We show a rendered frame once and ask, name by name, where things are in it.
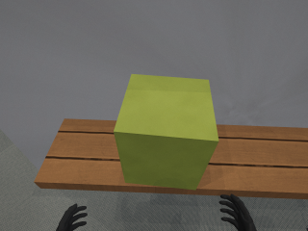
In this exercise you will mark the right robot hand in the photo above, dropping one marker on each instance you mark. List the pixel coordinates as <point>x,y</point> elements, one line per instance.
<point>242,219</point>

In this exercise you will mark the table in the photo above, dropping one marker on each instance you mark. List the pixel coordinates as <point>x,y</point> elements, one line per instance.
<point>249,161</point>

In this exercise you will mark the carton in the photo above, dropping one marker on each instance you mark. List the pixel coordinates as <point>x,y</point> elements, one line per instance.
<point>166,131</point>

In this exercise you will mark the left robot hand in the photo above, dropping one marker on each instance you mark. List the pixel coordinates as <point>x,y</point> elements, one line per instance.
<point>68,218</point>

